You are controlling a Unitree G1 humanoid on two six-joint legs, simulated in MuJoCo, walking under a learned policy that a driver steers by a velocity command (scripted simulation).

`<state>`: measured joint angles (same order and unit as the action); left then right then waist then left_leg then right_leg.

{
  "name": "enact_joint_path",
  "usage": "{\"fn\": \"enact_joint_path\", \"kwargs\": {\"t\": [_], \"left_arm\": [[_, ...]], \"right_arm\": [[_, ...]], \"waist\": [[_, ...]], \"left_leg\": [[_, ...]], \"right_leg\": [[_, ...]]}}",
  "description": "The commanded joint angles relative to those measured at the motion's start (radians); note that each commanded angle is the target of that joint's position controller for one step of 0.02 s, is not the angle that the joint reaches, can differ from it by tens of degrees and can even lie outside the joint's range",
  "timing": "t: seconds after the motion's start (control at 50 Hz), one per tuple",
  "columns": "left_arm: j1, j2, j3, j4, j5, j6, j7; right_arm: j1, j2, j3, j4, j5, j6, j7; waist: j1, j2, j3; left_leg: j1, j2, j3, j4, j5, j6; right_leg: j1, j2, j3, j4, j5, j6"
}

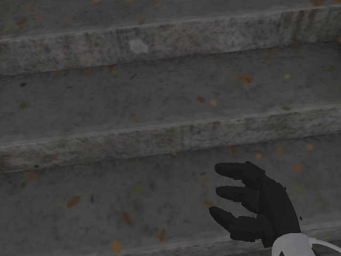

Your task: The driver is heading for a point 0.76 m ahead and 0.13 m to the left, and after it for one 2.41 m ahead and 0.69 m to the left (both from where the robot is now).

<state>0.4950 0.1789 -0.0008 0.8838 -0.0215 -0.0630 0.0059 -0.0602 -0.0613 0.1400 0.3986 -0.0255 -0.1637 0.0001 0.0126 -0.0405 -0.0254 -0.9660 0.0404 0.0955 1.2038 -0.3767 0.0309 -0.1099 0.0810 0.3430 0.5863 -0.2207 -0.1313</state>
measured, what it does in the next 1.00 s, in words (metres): climbs, turning left: right foot 0.15 m higher, then left foot 0.15 m higher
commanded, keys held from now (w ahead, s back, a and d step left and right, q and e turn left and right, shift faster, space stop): w+shift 0.32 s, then w+q+shift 0.60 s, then q+shift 0.08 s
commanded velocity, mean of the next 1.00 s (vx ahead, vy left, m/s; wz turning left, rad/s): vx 0.98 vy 0.00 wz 0.24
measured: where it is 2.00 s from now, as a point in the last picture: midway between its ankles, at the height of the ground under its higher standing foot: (174, 10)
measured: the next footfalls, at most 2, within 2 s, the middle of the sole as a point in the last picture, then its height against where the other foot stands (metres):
right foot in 0.46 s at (256, 196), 0.15 m higher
left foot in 0.90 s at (191, 92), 0.15 m higher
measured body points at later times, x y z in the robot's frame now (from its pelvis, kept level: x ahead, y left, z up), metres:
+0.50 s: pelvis +0.39 -0.07 +0.14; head +0.43 -0.06 +0.59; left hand +0.70 -0.01 +0.13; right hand +0.23 -0.22 +0.02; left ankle +0.17 +0.15 -0.55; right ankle +0.52 -0.20 -0.46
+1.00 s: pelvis +0.81 -0.05 +0.34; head +0.79 -0.05 +0.79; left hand +0.92 +0.22 +0.26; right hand +0.95 -0.29 +0.23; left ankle +0.84 -0.03 -0.31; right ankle +0.68 -0.26 -0.16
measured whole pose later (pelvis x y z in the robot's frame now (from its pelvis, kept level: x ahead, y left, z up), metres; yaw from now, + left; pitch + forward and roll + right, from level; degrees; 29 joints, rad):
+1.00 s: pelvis +0.81 -0.05 +0.34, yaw +16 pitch -1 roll -1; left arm 0.16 0.23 0.00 0.71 0.02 -0.12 -0.01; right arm 0.35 -0.25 -0.03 0.72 0.01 -0.02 0.05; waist -0.04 -0.01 -0.03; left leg -0.60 -0.15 0.09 1.14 -0.53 0.18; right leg -0.35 0.00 0.09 1.68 -0.23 -0.06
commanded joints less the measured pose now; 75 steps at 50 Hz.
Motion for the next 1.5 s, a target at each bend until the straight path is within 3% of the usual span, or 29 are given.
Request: {"fn": "enact_joint_path", "kwargs": {"t": [0.02,0.06,0.12,0.18,0.24,0.34,0.4,0.44,0.48,0.5,0.52,0.58,0.66,0.8,0.84,0.88,0.9,0.92,0.94,1.02,1.16,1.2,1.26,1.28,1.3,1.32,1.34,1.4,1.5], "left_arm": [[-0.238,0.092,0.030,-0.243,0.036,-0.095,-0.055],[-0.333,0.018,-0.001,-0.302,0.040,-0.074,-0.105],[-0.322,-0.085,-0.045,-0.339,0.000,-0.014,-0.116],[-0.327,-0.131,-0.084,-0.352,-0.021,0.007,-0.095],[-0.401,-0.009,-0.066,-0.381,-0.004,0.022,-0.056],[-0.786,-0.092,-0.123,-0.533,-0.044,-0.012,-0.061],[-1.000,-0.152,-0.181,-0.661,-0.004,-0.058,-0.123],[-0.647,0.009,-0.087,-0.583,-0.030,-0.081,-0.087],[-0.074,0.310,0.056,-0.419,0.023,-0.036,-0.021],[0.064,0.389,0.087,-0.298,0.056,-0.036,-0.006],[0.089,0.331,0.075,-0.276,0.063,-0.042,-0.003],[-0.157,-0.028,-0.004,-0.106,0.033,-0.053,-0.056],[-0.222,-0.108,-0.010,0.028,0.057,-0.026,-0.038],[-0.273,0.165,-0.015,0.030,0.069,-0.014,0.031],[-0.147,0.346,0.011,0.014,0.047,-0.074,0.069],[-0.323,0.530,0.092,-0.080,0.020,-0.013,0.062],[-0.371,0.469,0.093,-0.124,-0.003,0.013,0.057],[-0.354,0.218,0.044,-0.150,-0.008,-0.016,0.037],[-0.314,0.104,0.013,-0.299,0.053,-0.083,0.000],[-0.472,0.016,-0.020,-0.428,0.071,-0.113,-0.063],[-0.725,-0.155,-0.130,-0.593,0.078,-0.087,-0.017],[-0.781,-0.096,-0.116,-0.661,0.106,-0.083,0.013],[-0.393,0.152,0.018,-0.540,0.057,-0.047,0.057],[-0.207,0.226,0.061,-0.453,0.039,-0.043,0.060],[-0.142,0.225,0.055,-0.368,0.033,-0.039,0.048],[-0.258,0.142,0.037,-0.421,0.106,-0.017,0.061],[-0.376,0.088,0.035,-0.456,0.079,-0.005,0.079],[-0.426,-0.003,0.029,-0.350,0.023,-0.003,0.095],[-0.293,0.067,0.051,-0.259,0.033,-0.017,0.093]], "right_arm": [[0.618,-0.475,-0.227,0.149,-0.006,0.012,-0.066],[0.451,-0.203,-0.165,0.245,0.019,0.047,-0.066],[0.435,0.019,-0.114,0.428,-0.017,0.056,-0.015],[0.438,-0.070,-0.138,0.497,0.015,0.061,0.030],[0.388,-0.161,-0.128,0.456,0.006,0.046,0.012],[0.774,-0.197,-0.125,0.570,0.022,0.080,-0.040],[0.778,-0.201,-0.122,0.588,0.071,0.110,-0.059],[0.738,-0.320,-0.125,0.615,0.006,0.047,-0.011],[0.513,-0.501,-0.189,0.531,0.007,0.016,-0.011],[0.584,-0.241,-0.153,0.467,0.022,-0.015,0.010],[0.556,-0.216,-0.171,0.490,0.050,-0.029,0.027],[0.234,-0.094,-0.164,0.287,0.069,0.035,0.039],[0.309,0.032,-0.103,0.253,0.091,0.122,0.062],[0.108,-0.120,-0.076,0.022,0.041,0.172,0.041],[0.159,-0.265,-0.142,0.044,0.036,0.151,0.063],[0.518,-0.419,-0.236,0.147,0.056,0.158,0.045],[0.593,-0.465,-0.265,0.195,0.060,0.157,0.048],[0.506,-0.440,-0.251,0.245,0.066,0.157,0.054],[0.385,-0.435,-0.224,0.224,0.019,0.145,0.054],[0.509,-0.218,-0.178,0.321,0.047,0.100,0.041],[0.548,-0.238,-0.161,0.395,0.056,0.134,-0.009],[0.509,-0.278,-0.189,0.372,0.064,0.182,-0.038],[0.306,-0.471,-0.265,0.258,0.065,0.170,-0.041],[0.162,-0.441,-0.265,0.196,0.071,0.153,-0.027],[0.186,-0.246,-0.216,0.156,0.007,0.133,-0.002],[0.416,-0.165,-0.202,0.164,0.015,0.114,0.029],[0.481,-0.290,-0.235,0.189,0.020,0.127,0.044],[0.392,-0.217,-0.194,0.160,0.033,0.189,0.035],[0.240,-0.201,-0.153,0.113,0.038,0.188,0.013]], "waist": [[-0.241,0.591,-0.626],[-0.109,0.222,-0.118],[0.040,0.032,0.086],[0.087,0.014,0.138],[0.077,0.006,0.147],[-0.120,0.048,0.212],[-0.116,0.105,0.128],[0.088,0.319,-0.132],[0.394,0.360,-0.365],[0.241,-0.211,-0.545],[0.227,-0.132,-0.588],[0.066,-0.030,-0.054],[-0.101,-0.009,0.119],[-0.205,0.013,0.151],[-0.240,-0.048,-0.133],[-0.406,-0.177,-0.279],[-0.395,-0.145,-0.225],[-0.224,0.126,-0.019],[-0.004,0.516,-0.102],[0.032,-0.039,0.105],[0.008,0.002,0.081],[0.032,0.077,-0.105],[0.207,0.278,-0.414],[0.277,0.210,-0.414],[0.165,-0.215,-0.439],[0.011,-0.447,-0.486],[-0.009,-0.279,-0.306],[-0.090,0.042,-0.010],[-0.028,0.022,0.016]], "left_leg": [[1.356,0.347,-1.349,-0.947,-0.729,0.237],[0.876,0.329,-1.026,-0.928,-0.680,0.224],[0.512,0.240,-0.524,-0.802,-0.270,0.137],[0.522,0.228,-0.304,-0.872,-0.147,0.100],[0.442,0.193,-0.122,-0.978,-0.018,0.127],[1.033,0.264,-0.165,-1.056,-0.062,0.128],[0.596,0.251,-0.100,-1.344,0.261,0.149],[0.656,0.245,-0.040,-0.956,1.658,0.166],[0.644,0.213,-0.191,-0.399,1.611,0.077],[0.334,-0.010,-0.259,0.027,0.458,0.052],[0.291,-0.042,-0.423,0.433,0.305,0.048],[0.043,0.043,-0.231,0.759,0.270,0.101],[-0.126,0.058,-0.254,0.798,0.194,0.176],[-0.028,0.034,0.029,0.459,0.150,0.109],[0.649,-0.152,0.172,0.361,0.183,0.113],[0.798,-0.165,0.144,0.169,-0.123,0.139],[0.859,-0.160,0.018,-0.234,-0.138,0.199],[0.834,-0.081,-0.316,-0.496,0.084,0.281],[0.845,-0.014,-0.992,-0.881,-0.025,0.345],[0.747,0.028,-0.887,-0.824,0.185,0.179],[0.558,-0.105,-0.496,-0.883,0.530,0.090],[0.440,-0.109,-0.417,-0.966,0.931,0.101],[0.717,-0.052,-0.533,-0.712,1.650,0.084],[0.777,-0.073,-0.537,-0.493,1.500,0.034],[0.584,-0.222,-0.437,-0.172,0.071,0.007],[0.358,-0.290,-0.499,0.348,-0.137,-0.053],[0.331,-0.259,-0.364,0.538,-0.144,-0.117],[0.258,-0.081,-0.221,0.560,0.042,-0.111],[0.178,-0.049,-0.223,0.486,0.058,-0.081]], "right_leg": [[-0.703,0.068,0.039,1.011,0.182,-0.025],[-0.838,-0.011,-0.118,1.310,0.103,-0.036],[-0.871,-0.069,-0.140,1.450,-0.022,-0.083],[-1.080,-0.101,-0.109,1.467,-0.021,-0.060],[-1.009,-0.119,-0.177,1.247,0.166,0.038],[-1.583,-0.206,-0.294,1.306,-0.170,0.065],[-0.695,-0.269,-0.496,0.713,-0.058,0.061],[-0.060,-0.057,-0.590,0.701,-0.193,0.025],[0.309,-0.177,-0.155,0.366,-0.144,-0.024],[0.544,-0.467,0.483,-0.085,-0.364,-0.095],[0.465,-0.559,0.721,-0.290,-0.412,-0.070],[-0.058,-0.494,0.147,-0.184,-0.322,-0.052],[-0.203,-0.388,-0.393,-0.227,0.034,0.097],[-0.355,-0.302,-0.789,-0.494,0.296,0.097],[-0.370,-0.293,-0.786,-0.333,1.522,0.021],[-0.032,-0.400,-0.633,0.050,2.000,-0.032],[-0.019,-0.358,-0.591,0.357,1.661,-0.009],[-0.253,-0.181,-0.488,0.787,0.329,0.050],[-0.515,0.058,-0.227,1.185,-0.043,0.074],[-0.995,0.004,-0.186,1.635,-0.161,0.041],[-1.083,-0.066,-0.448,1.278,-0.238,0.084],[-0.563,-0.057,-0.523,0.771,-0.096,0.089],[-0.096,0.033,-0.417,0.401,0.021,0.117],[0.028,-0.040,-0.281,0.158,0.047,0.090],[0.296,-0.225,-0.065,0.112,0.534,0.019],[0.214,-0.467,0.459,-0.093,0.697,-0.159],[0.015,-0.498,0.461,-0.093,0.718,-0.191],[-0.332,-0.322,-0.014,0.002,0.055,-0.084],[-0.334,-0.322,-0.138,-0.051,0.211,-0.107]]}}
Keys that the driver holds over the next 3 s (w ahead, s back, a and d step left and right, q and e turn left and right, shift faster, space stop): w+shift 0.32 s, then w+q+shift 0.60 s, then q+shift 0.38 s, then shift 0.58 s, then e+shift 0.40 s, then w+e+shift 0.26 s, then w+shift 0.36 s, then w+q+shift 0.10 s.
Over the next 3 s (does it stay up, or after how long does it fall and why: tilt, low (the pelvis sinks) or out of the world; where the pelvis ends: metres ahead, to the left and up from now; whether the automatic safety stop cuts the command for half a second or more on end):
stays up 1.47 0.05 0.66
